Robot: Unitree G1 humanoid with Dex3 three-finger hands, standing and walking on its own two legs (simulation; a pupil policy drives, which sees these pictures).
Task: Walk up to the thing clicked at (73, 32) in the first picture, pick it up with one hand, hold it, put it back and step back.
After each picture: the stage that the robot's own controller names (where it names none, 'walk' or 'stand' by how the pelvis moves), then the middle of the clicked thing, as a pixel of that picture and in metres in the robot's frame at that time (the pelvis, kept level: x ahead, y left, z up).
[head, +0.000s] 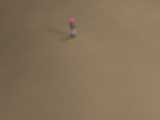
stand; (72, 28) +1.64 +0.12 -0.65
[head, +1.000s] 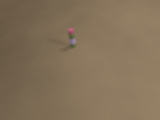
walk; (72, 38) +1.50 +0.24 -0.65
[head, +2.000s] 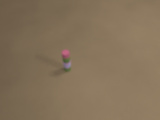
walk; (66, 61) +0.99 +0.21 -0.64
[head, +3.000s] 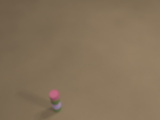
walk; (55, 101) +0.61 +0.21 -0.63
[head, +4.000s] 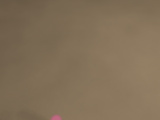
stand; out of the picture +0.41 +0.22 -0.64
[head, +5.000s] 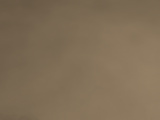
stand; out of the picture +0.39 +0.18 -0.65
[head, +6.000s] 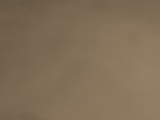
stand; out of the picture +0.41 +0.19 -0.66
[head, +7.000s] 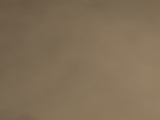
stand; out of the picture +0.40 +0.21 -0.66
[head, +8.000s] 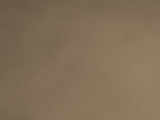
stand; out of the picture +0.39 +0.21 -0.66
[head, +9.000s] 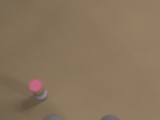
go down; (39, 91) +0.43 +0.23 -0.48
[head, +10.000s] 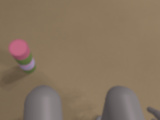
go down; (24, 58) +0.47 +0.27 -0.27
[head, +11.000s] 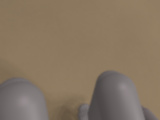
close in; out of the picture +0.44 +0.31 -0.18
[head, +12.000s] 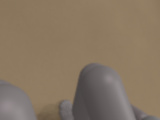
close; out of the picture +0.43 +0.33 -0.15
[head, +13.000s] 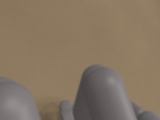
lift; out of the picture +0.40 +0.33 -0.15
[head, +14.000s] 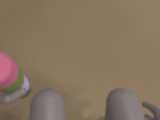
lift; (12, 80) +0.32 +0.24 -0.02
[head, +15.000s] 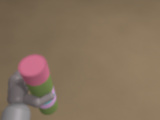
hold; (42, 89) +0.32 +0.15 +0.06
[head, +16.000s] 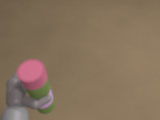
hold; (39, 91) +0.32 +0.16 +0.03
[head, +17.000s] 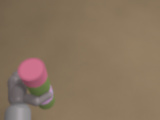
crouch; (40, 88) +0.34 +0.16 +0.00
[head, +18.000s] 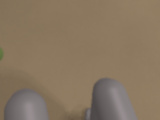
lower; out of the picture +0.47 +0.27 -0.06
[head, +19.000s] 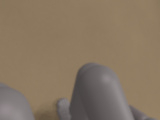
lower; out of the picture +0.43 +0.34 -0.15
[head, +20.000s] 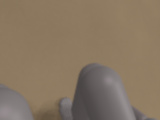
lower; out of the picture +0.42 +0.34 -0.16
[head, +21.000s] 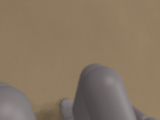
lower; out of the picture +0.41 +0.33 -0.16
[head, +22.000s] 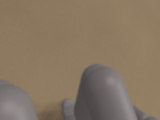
lower; out of the picture +0.40 +0.32 -0.16
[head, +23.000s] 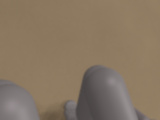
open; out of the picture +0.41 +0.30 -0.16
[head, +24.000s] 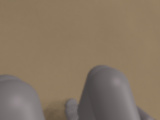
stand; out of the picture +0.39 +0.30 -0.16
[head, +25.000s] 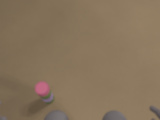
walk; (45, 93) +0.42 +0.22 -0.45
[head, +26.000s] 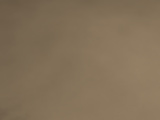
stand; out of the picture +0.38 +0.20 -0.60
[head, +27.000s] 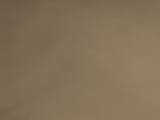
stand; out of the picture +0.37 +0.20 -0.60
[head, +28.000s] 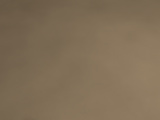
stand; out of the picture +0.40 +0.18 -0.65
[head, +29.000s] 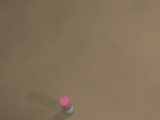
walk; (67, 106) +0.45 +0.19 -0.63
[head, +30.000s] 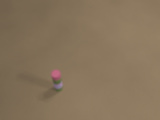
walk; (57, 81) +0.68 +0.19 -0.64
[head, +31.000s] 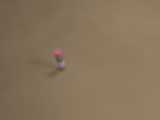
stand; (60, 60) +0.99 +0.30 -0.64
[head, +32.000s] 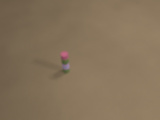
stand; (65, 62) +1.02 +0.20 -0.65
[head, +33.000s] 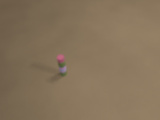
stand; (62, 65) +1.03 +0.23 -0.66
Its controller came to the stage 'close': yes
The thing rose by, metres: 0.68
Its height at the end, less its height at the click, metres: +0.00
